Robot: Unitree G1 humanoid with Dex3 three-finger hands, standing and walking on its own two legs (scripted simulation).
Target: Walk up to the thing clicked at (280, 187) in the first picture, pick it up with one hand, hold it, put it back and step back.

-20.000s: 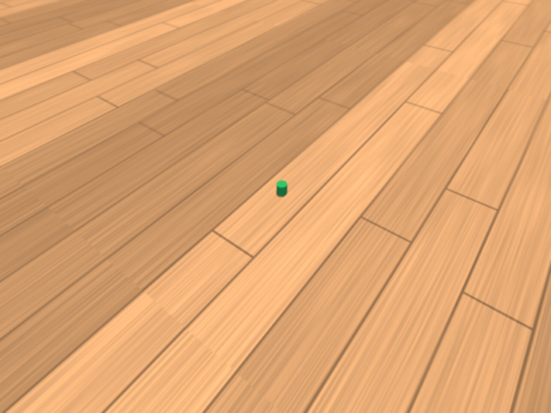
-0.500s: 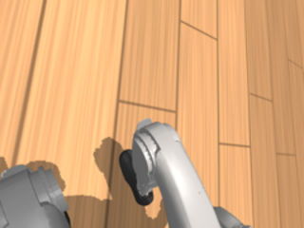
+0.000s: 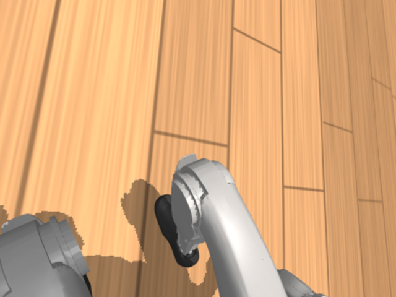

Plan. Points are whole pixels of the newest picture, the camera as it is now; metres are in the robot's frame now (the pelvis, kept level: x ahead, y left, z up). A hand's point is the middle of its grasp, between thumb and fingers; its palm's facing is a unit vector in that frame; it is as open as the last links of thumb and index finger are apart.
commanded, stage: settle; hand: left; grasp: from above
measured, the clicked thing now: out of the picture +0.47 +0.32 -0.28
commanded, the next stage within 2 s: lift in 1.02 s
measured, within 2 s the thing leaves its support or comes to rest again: leaves its support in 0.34 s
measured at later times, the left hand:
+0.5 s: hand out of the picture +0.46 +0.33 -0.23, palm faces -0.39 -0.16 -0.91, open 6.0 cm
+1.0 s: hand out of the picture +0.46 +0.32 -0.14, palm faces -0.42 -0.11 -0.90, open 6.0 cm
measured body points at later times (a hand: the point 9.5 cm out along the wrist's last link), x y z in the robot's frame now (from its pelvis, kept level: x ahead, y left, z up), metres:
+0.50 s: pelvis +0.01 +0.00 +0.00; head +0.27 +0.14 +0.34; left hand +0.48 +0.33 -0.18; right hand +0.05 -0.25 -0.05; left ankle +0.06 +0.12 -0.28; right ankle +0.13 -0.13 -0.28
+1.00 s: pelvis +0.00 -0.02 +0.02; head +0.23 +0.08 +0.39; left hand +0.47 +0.32 -0.09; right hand +0.09 -0.28 -0.07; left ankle +0.06 +0.12 -0.28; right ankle +0.13 -0.14 -0.28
